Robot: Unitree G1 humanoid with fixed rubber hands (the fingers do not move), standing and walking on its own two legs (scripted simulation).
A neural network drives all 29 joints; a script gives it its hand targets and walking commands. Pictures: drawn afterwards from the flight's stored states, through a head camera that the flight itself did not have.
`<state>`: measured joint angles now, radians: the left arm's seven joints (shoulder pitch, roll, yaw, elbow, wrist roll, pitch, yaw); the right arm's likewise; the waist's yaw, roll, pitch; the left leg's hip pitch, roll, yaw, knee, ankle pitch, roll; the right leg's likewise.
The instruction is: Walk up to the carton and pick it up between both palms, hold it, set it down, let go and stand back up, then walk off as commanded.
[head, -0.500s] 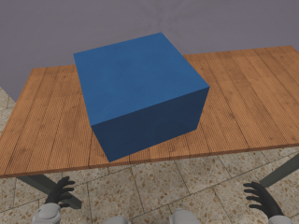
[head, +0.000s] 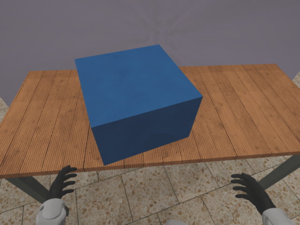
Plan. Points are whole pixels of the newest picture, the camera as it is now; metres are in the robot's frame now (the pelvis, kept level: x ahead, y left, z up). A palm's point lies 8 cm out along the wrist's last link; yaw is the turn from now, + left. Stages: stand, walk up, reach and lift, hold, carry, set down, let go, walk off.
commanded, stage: reach and lift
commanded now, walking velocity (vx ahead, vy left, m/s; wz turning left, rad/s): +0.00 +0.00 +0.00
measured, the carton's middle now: (134, 99) +0.50 +0.05 +0.03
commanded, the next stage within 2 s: none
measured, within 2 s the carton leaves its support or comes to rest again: neither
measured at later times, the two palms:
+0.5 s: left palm (64, 180) +0.23 +0.21 +0.01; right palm (257, 178) +0.23 -0.29 +0.00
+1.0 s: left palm (66, 157) +0.27 +0.21 +0.05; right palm (254, 155) +0.28 -0.28 +0.04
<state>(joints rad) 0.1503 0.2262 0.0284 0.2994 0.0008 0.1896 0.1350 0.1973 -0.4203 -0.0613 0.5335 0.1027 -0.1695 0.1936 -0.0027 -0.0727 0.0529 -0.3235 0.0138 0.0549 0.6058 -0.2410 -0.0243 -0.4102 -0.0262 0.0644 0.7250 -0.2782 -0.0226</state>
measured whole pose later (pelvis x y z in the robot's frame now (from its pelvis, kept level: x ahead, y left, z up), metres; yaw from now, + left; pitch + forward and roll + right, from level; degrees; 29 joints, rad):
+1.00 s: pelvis +0.04 +0.00 +0.01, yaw +0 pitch +2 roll +3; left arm 0.17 0.09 0.03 0.04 0.00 0.11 0.23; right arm 0.09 -0.54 -0.01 0.42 0.36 -0.18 0.30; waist 0.01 -0.03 -0.02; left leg -0.27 0.02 0.06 0.48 -0.23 -0.04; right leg -0.37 -0.02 0.06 0.60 -0.27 -0.01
